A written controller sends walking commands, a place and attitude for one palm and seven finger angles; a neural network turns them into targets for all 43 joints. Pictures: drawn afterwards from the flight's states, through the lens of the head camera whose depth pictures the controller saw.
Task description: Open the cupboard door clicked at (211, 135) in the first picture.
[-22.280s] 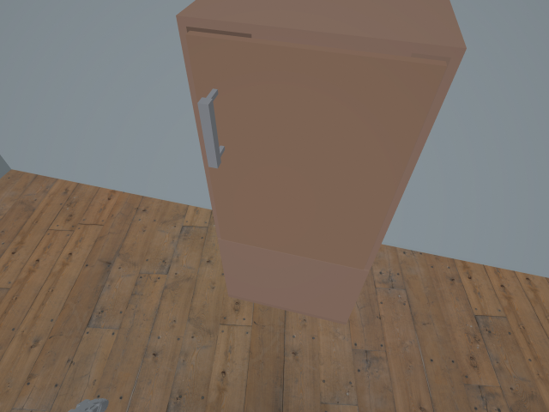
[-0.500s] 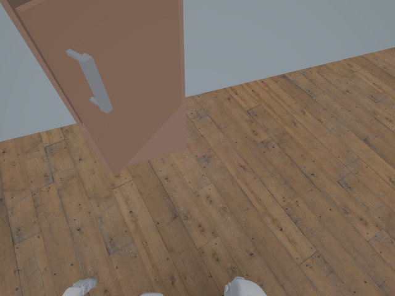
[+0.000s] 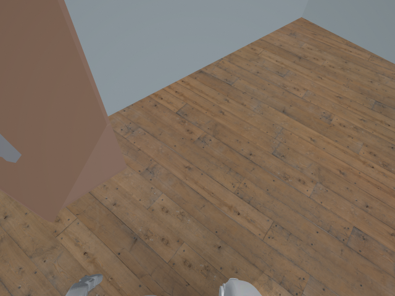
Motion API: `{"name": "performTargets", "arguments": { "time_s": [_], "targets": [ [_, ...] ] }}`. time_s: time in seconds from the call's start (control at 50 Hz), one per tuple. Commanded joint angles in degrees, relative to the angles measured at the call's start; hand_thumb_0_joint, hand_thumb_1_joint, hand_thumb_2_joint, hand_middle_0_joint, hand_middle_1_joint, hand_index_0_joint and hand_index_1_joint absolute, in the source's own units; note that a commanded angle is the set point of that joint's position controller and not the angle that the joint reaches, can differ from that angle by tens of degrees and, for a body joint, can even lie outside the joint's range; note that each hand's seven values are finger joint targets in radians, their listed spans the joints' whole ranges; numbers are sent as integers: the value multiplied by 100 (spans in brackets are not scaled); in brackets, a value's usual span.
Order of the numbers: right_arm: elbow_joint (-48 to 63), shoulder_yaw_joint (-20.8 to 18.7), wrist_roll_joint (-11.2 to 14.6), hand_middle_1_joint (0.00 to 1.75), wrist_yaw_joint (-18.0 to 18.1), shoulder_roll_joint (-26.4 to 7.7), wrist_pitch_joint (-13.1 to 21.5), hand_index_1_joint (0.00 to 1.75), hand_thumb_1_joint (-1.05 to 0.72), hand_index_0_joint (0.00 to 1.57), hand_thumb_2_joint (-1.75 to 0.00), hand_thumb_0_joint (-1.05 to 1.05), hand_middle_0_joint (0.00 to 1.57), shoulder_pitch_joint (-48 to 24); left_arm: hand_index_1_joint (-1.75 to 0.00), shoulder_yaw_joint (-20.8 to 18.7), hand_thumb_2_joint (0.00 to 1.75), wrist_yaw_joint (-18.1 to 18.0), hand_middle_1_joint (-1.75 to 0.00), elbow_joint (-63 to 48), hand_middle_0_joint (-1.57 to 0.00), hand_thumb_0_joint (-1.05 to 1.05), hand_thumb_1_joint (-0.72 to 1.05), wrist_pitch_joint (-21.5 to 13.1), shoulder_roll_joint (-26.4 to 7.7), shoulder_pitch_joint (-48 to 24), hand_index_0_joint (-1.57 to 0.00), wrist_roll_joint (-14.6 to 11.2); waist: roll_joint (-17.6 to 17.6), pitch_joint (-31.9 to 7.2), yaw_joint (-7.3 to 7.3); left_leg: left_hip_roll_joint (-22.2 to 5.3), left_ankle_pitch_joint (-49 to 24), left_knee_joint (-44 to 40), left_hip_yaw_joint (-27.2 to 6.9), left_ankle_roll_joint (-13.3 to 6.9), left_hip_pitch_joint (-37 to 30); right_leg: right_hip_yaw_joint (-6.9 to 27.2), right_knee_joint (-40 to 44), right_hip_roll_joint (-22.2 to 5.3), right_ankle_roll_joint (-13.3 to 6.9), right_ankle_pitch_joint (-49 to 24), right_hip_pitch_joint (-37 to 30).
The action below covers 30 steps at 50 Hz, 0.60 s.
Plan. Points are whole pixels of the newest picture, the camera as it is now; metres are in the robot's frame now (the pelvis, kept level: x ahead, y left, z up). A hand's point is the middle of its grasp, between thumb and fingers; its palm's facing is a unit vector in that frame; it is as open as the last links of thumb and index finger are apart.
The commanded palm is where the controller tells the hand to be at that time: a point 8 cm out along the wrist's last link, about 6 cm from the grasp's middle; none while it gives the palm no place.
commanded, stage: walk to a spot facing it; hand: left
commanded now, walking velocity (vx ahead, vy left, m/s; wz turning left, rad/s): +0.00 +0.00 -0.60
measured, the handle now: out of the picture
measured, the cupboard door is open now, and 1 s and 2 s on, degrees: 38 38 38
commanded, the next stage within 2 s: turn to face it in 1.62 s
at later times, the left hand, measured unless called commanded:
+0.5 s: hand (132, 285) +0.15 +0.16 -0.18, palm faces -0.26 -0.95 -0.19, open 7.4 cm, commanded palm none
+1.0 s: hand (221, 199) +0.37 -0.05 -0.16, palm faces -0.60 -0.77 -0.21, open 7.4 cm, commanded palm none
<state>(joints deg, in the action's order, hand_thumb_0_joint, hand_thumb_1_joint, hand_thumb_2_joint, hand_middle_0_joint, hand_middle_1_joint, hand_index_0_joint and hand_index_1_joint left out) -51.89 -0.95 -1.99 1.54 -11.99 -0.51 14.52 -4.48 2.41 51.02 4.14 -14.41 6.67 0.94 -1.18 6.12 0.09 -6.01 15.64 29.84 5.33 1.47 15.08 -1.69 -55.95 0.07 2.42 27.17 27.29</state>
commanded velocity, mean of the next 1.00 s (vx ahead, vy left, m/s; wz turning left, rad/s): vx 0.23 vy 0.00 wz -0.55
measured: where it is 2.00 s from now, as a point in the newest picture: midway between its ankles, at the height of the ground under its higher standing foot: (285, 225)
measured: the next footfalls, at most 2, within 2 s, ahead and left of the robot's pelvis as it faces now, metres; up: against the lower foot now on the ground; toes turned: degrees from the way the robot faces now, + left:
right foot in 0.12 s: +0.03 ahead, -0.13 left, +0.00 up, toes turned -9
left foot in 0.46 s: +0.11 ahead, +0.09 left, +0.00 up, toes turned -14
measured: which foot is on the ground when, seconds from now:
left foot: down 0.00-0.12, up 0.14-0.44, down 0.46-0.82, up 0.84-1.00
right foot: up 0.00-0.10, down 0.12-0.46, up 0.48-0.80, down 0.82-1.00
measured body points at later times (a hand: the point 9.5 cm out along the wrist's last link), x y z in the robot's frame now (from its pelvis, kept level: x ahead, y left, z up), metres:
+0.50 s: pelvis +0.04 -0.02 -0.01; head +0.10 -0.02 +0.44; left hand +0.17 +0.20 -0.16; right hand +0.05 -0.29 -0.14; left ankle +0.07 +0.10 -0.74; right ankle -0.01 -0.13 -0.72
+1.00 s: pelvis +0.18 -0.15 +0.00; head +0.23 -0.18 +0.44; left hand +0.40 -0.01 -0.15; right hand +0.04 -0.37 -0.15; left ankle +0.26 -0.01 -0.67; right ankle +0.13 -0.22 -0.74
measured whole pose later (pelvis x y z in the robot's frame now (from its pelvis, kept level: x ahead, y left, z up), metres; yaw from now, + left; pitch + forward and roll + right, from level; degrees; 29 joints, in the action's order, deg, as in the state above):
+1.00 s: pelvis +0.18 -0.15 +0.00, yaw -35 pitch +2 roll +0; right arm -55.1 -2.5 -1.3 -0.5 -12.5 -0.4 14.5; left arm -3.4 1.3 53.6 -0.9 -12.6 8.0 1.3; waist -0.8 6.1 3.0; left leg -8.0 20.3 59.5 3.7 3.8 29.3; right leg -2.9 -28.7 1.3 -3.3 14.5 16.0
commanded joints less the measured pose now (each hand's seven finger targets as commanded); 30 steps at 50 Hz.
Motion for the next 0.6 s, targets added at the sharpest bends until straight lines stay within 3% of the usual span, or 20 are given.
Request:
{"name": "performTargets", "arguments": {
  "time_s": [0.0,0.02,0.06,0.08,0.1,0.12,0.14,0.16,0.2,0.26,0.34,0.38,0.4,0.42,0.44,0.46,0.48,0.52,0.56,0.58],
  "targets": [
    [255,-396,-16,30,83,-1258,111,30,-90,20,-90,0,20,388,-30,-29,90,-1,-30,-521,-20,0,90,-219,-218,-139,-20,1,1357,-890,213,-1276,-2976,-558,-393,-747,-960,-349,1112,11,-50,-14,-377],
    [238,-425,-9,30,66,-1293,93,30,-90,20,-90,0,20,406,-30,-31,90,-6,-30,-512,-20,0,90,-225,-230,-117,-20,-2,1423,-910,220,-1288,-2885,-484,-340,-694,-883,-413,1443,55,-90,-123,-613],
    [261,-449,41,30,38,-1295,57,30,-90,20,-90,0,20,278,-30,-79,90,-35,-30,-379,-20,0,90,-274,-352,284,-20,5,1157,-934,-9,-1141,-2443,102,-61,-358,-530,-465,2746,101,-201,-1287,-1518],
    [339,-444,93,30,7,-1147,37,30,-90,20,-90,0,20,207,-30,-156,90,-93,-30,-276,-20,0,90,-316,-694,638,-20,25,463,-1035,-176,-873,-1639,876,181,-48,297,253,3257,-435,-441,-2457,-2538],
    [618,-339,154,30,-33,-625,21,30,-90,20,-90,0,20,-64,-30,-297,90,-204,-30,-158,-20,0,90,-372,-1363,989,-20,82,-1461,-1041,-336,15,1275,2039,705,301,1748,2264,3571,-1985,-1051,-4186,-3256],
    [698,-301,162,30,10,-732,-52,30,-90,20,-90,0,20,-353,-30,-311,90,-256,-30,-82,-20,0,90,-348,-1596,1286,-20,-10,-1356,-960,-618,99,2234,2966,-89,259,1862,2544,3640,-2411,-1591,-4471,-2733],
    [625,-332,158,30,46,-670,-94,30,-90,20,-90,0,20,-485,-30,-321,90,-325,-30,-106,-20,0,90,-325,-1340,1047,-20,19,-1443,-863,-446,68,1947,3482,-474,216,2070,2600,3618,-1963,-1604,-3829,-2579],
    [548,-348,159,30,43,-741,-105,30,-90,20,-90,0,20,-478,-30,-278,90,-355,-30,-182,-20,0,90,-305,-1145,678,-20,17,-1450,-709,-283,1,1551,3629,-592,233,2169,2293,3564,-1707,-1521,-3611,-2450],
    [427,-341,150,30,-8,-633,-116,30,-90,20,-90,0,20,-375,-30,-223,90,-382,-30,-296,-20,0,90,-313,-925,337,-20,33,-850,-882,-69,45,1100,3332,-509,283,1629,1790,3418,-1370,-1347,-3723,-2133],
    [383,-324,163,30,-17,-492,-132,30,-90,20,-90,0,20,-378,-30,-227,90,-369,-30,-296,-20,0,90,-330,-973,367,-20,57,-576,-874,-55,240,1012,2470,-367,290,1172,1868,3449,-1290,-1359,-3544,-1872],
    [484,-337,135,30,-57,-513,-40,30,-90,20,-90,0,20,-377,-30,-273,90,-288,-30,-235,-20,0,90,-325,-1003,438,-20,69,-804,-738,-93,427,930,1439,-296,212,772,2318,3771,-1140,-1332,-1351,-1644],
    [394,-331,119,30,-47,-558,56,30,-90,20,-90,0,20,-77,-30,-269,90,-234,-30,-248,-20,0,90,-330,-945,299,-20,42,-754,-632,91,545,562,381,-222,152,-106,2335,3660,-882,-1154,-366,-1005],
    [273,-345,114,30,-28,-621,119,30,-90,20,-90,0,20,266,-30,-241,90,-205,-30,-272,-20,0,90,-339,-834,180,-20,28,-407,-686,290,454,367,-373,-271,92,-1000,2188,3340,-648,-946,139,-317],
    [164,-410,42,30,41,-1078,197,30,-90,20,-90,0,20,676,-30,-165,90,-145,-30,-405,-20,0,90,-339,-469,183,-20,-12,812,-754,469,-539,1422,-1215,-1463,-261,-1916,1603,2354,2,-646,701,811],
    [121,-524,-73,30,86,-1644,224,30,-90,20,-90,0,20,1225,-30,-107,90,-91,-30,-643,-20,0,90,-360,-210,-41,-20,-34,2178,-708,705,-2175,2345,-1972,-3482,-954,-2167,317,508,570,-279,1089,1692],
    [169,-532,-44,30,116,-1715,250,30,-90,20,-90,0,20,1158,-30,-186,90,4,-30,-816,-20,0,90,-432,-445,-475,-20,24,1226,-435,683,-2568,2310,-2205,-3702,-1374,-1564,482,-287,-88,-281,695,1792],
    [215,-457,-70,30,53,-1445,297,30,-90,20,-90,0,20,967,-30,-208,90,49,-30,-685,-20,0,90,-460,-384,-488,-20,104,728,-333,521,-2125,1871,-2102,-3201,-1204,-1193,482,-786,-156,-271,207,1597],
    [242,-330,-37,30,42,-1035,351,30,-90,20,-90,0,20,527,-30,-165,90,135,-30,-516,-20,0,90,-435,-247,-350,-20,107,1007,-156,234,-1555,284,-1842,-1710,-846,-1152,281,-892,-424,-150,-567,1602],
    [122,-282,-18,30,61,-904,403,30,-90,20,-90,0,20,782,-30,-76,90,185,-30,-474,-20,0,90,-400,-72,-372,-20,82,1046,-375,249,-1230,-1299,-1559,-697,-674,-1512,15,-503,-431,-90,-877,1455],
    [74,-284,-14,30,56,-896,416,30,-90,20,-90,0,20,911,-30,-37,90,190,-30,-490,-20,0,90,-399,-22,-447,-20,68,1049,-464,283,-1194,-1772,-1444,-402,-653,-1609,-80,-166,-436,-92,-916,1318]
  ]
}}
